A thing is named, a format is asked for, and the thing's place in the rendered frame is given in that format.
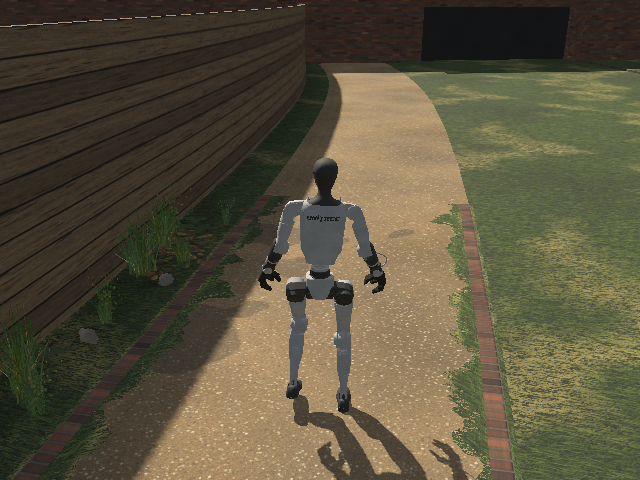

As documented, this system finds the robot left upper arm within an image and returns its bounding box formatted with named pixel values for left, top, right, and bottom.
left=273, top=200, right=303, bottom=255

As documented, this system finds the right robot hand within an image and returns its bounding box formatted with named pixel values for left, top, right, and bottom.
left=364, top=271, right=386, bottom=294

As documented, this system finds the robot left shin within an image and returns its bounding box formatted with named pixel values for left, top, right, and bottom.
left=289, top=317, right=304, bottom=386

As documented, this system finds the robot left forearm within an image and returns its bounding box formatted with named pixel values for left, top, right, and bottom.
left=262, top=238, right=282, bottom=274

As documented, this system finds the robot left thigh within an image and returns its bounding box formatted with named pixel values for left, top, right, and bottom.
left=286, top=277, right=308, bottom=334

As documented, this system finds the robot right forearm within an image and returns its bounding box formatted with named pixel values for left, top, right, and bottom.
left=363, top=242, right=383, bottom=277

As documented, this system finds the left robot hand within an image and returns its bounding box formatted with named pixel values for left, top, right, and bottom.
left=258, top=263, right=281, bottom=291

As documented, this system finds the robot right upper arm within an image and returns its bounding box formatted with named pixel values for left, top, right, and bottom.
left=344, top=202, right=373, bottom=258

